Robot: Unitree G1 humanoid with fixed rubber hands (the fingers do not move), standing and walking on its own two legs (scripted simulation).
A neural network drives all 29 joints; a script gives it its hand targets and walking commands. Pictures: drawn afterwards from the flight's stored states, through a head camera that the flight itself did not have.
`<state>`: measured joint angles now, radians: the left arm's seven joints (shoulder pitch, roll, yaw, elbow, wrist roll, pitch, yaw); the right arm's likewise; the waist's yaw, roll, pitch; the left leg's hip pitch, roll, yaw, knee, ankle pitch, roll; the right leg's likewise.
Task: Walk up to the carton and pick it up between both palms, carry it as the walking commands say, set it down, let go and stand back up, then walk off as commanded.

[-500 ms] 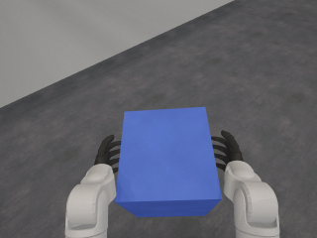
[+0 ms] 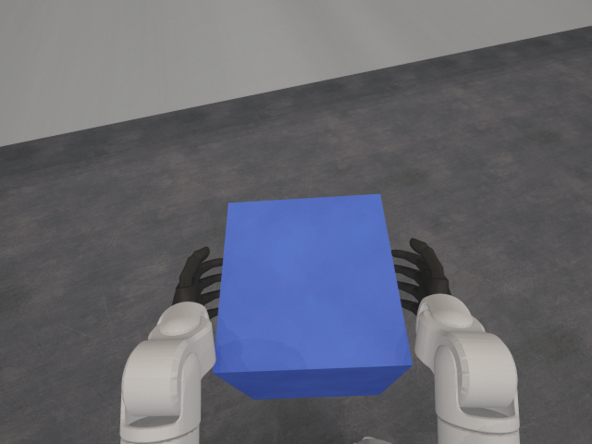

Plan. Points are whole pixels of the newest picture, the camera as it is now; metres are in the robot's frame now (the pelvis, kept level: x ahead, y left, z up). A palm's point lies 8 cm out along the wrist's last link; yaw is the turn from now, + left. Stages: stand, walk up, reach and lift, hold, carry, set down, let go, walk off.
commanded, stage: carry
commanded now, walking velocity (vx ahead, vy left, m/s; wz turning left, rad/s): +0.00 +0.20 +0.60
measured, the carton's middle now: (310, 307) +0.31 +0.00 -0.01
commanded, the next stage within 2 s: none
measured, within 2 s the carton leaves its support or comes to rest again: neither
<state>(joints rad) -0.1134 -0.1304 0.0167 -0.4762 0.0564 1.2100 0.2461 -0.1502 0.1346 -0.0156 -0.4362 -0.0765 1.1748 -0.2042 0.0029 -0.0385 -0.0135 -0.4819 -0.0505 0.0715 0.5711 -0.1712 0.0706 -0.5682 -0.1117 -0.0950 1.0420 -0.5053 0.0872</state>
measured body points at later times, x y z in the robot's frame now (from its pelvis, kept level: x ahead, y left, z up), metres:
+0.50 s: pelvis -0.06 +0.17 -0.01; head -0.05 +0.17 +0.44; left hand +0.16 +0.40 +0.08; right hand +0.26 +0.13 +0.09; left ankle -0.05 +0.33 -0.73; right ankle +0.00 -0.03 -0.71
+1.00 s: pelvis -0.16 +0.27 +0.01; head -0.14 +0.26 +0.46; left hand -0.01 +0.55 +0.12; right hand +0.16 +0.32 +0.11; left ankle -0.23 +0.43 -0.68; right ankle -0.04 +0.16 -0.72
